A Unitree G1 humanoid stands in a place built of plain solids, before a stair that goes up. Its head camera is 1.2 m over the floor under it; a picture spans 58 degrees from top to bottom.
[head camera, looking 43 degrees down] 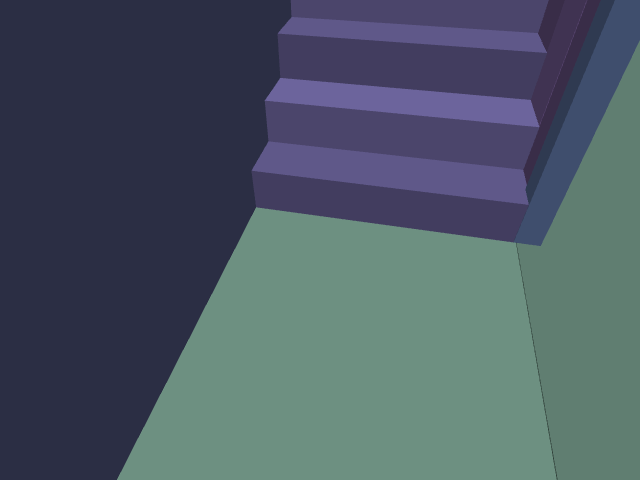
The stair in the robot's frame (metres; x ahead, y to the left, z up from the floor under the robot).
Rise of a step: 0.19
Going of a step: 0.24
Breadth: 1.10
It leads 12 degrees to the right of straight ahead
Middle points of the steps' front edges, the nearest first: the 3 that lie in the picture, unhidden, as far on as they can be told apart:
1.38 -0.25 0.19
1.62 -0.30 0.39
1.85 -0.35 0.58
